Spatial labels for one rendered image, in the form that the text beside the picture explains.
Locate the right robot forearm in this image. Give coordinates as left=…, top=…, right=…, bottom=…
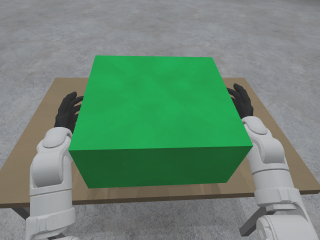
left=241, top=116, right=319, bottom=240

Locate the right robot hand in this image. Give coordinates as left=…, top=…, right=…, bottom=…
left=227, top=83, right=254, bottom=119

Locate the right robot upper arm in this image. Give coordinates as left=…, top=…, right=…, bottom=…
left=256, top=214, right=317, bottom=240

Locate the carton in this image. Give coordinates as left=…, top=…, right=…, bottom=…
left=68, top=55, right=253, bottom=189

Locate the left robot forearm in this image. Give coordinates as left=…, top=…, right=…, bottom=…
left=25, top=127, right=76, bottom=240

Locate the table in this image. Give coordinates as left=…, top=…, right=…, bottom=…
left=0, top=77, right=320, bottom=240

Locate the left robot hand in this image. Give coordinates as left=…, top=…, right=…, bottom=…
left=54, top=91, right=84, bottom=134

